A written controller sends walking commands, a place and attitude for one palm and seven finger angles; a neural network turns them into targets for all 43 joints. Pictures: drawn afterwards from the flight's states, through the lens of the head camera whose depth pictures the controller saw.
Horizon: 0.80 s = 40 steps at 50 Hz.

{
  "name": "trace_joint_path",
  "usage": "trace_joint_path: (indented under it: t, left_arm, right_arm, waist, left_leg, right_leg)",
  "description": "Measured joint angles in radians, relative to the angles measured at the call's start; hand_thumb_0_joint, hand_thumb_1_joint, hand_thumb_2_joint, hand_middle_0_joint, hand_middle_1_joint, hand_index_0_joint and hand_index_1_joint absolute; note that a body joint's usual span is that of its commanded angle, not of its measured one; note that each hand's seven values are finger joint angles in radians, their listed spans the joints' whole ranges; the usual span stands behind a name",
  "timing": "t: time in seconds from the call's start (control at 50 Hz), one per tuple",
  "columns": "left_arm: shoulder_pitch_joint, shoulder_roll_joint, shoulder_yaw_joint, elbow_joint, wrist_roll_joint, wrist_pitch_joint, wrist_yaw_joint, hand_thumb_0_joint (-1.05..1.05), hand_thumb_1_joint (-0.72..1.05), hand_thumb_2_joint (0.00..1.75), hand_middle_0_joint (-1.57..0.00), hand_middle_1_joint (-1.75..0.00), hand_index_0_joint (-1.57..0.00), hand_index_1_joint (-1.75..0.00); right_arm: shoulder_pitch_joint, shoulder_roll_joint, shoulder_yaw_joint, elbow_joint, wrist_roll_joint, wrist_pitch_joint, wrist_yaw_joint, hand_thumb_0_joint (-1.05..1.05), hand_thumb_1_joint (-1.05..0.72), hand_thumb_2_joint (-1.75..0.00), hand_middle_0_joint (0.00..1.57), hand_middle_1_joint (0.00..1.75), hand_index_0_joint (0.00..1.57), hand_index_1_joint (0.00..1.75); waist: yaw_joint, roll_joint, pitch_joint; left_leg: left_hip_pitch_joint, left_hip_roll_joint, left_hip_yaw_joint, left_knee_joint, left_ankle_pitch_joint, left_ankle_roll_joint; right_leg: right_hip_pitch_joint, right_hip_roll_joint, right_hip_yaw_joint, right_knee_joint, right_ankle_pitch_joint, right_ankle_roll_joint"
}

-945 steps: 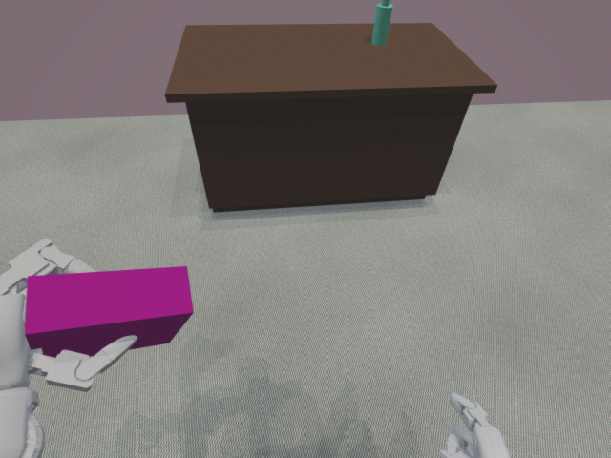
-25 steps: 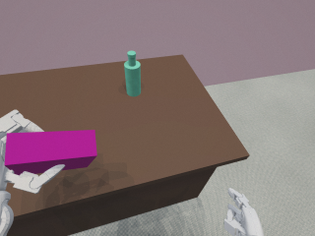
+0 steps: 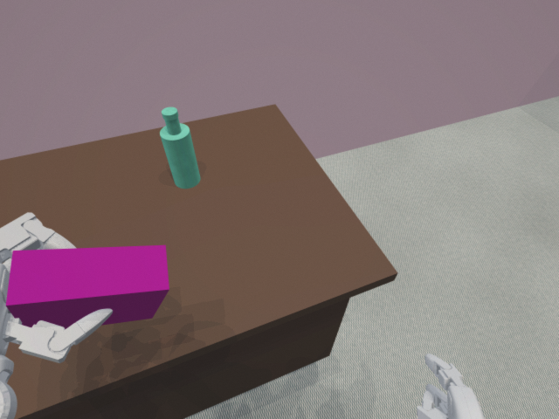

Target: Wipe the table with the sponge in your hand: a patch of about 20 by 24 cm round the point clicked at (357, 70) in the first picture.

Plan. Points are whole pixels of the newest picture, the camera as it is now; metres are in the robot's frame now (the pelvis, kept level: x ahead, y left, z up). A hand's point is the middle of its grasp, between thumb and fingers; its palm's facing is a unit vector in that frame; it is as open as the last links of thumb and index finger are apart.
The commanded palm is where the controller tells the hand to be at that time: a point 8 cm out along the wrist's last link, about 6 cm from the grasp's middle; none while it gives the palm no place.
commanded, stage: come to a stop and stand still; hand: left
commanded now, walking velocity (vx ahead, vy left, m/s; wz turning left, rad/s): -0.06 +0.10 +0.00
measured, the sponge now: (118, 288) +0.23 +0.20 +0.14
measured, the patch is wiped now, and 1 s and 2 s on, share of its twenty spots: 0.00 0.00 0.00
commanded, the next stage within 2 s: look again from close up in 1.06 s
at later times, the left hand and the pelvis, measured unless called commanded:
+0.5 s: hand (16, 313) +0.19 +0.27 +0.16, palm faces +0.41 -0.84 -0.35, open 9.2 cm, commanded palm +0.14 +0.31 +0.18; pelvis -0.01 +0.02 +0.01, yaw +2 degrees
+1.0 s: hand out of the picture +0.19 +0.31 +0.16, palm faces +0.37 -0.84 -0.38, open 9.2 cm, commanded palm +0.14 +0.35 +0.18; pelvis -0.01 +0.07 +0.01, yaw +1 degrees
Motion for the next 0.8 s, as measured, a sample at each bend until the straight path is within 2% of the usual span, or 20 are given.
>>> trace_joint_path:
  t: [0.16, 0.44, 0.8]
  left_arm:
    - [0.006, -0.017, -0.036, 0.030, 0.015, 0.011, 0.005, 0.00, -0.44, 1.06, -0.82, -1.41, -0.82, -1.41]
    - [-0.036, -0.039, -0.060, 0.075, 0.034, 0.026, 0.014, 0.00, -0.44, 1.06, -0.82, -1.41, -0.82, -1.41]
    - [-0.031, -0.022, -0.046, 0.048, 0.066, -0.006, 0.022, 0.00, -0.44, 1.06, -0.82, -1.41, -0.82, -1.41]
  right_arm:
    - [-0.027, -0.017, 0.006, 0.012, -0.002, 0.004, -0.003, 0.02, -0.90, -0.90, 0.20, 0.30, 0.20, 0.30]
    - [-0.056, -0.007, 0.036, 0.005, -0.007, -0.004, -0.008, 0.02, -0.90, -0.90, 0.20, 0.30, 0.20, 0.30]
    - [-0.017, 0.016, 0.052, 0.003, -0.022, -0.011, -0.008, 0.02, -0.90, -0.90, 0.20, 0.30, 0.20, 0.30]
  waist:
    - [-0.004, 0.031, -0.001]
    - [0.049, 0.036, -0.002]
    - [0.029, -0.005, 0.014]
  left_leg:
    - [0.021, -0.001, -0.025, -0.021, 0.010, 0.013]
    - [0.045, -0.031, -0.030, -0.076, 0.056, 0.016]
    - [0.048, -0.085, 0.011, -0.112, 0.085, 0.069]
  right_leg:
    - [0.041, 0.000, -0.023, -0.048, 0.016, -0.001]
    - [0.072, -0.031, -0.026, -0.104, 0.054, 0.027]
    - [0.050, -0.087, 0.014, -0.095, 0.067, 0.086]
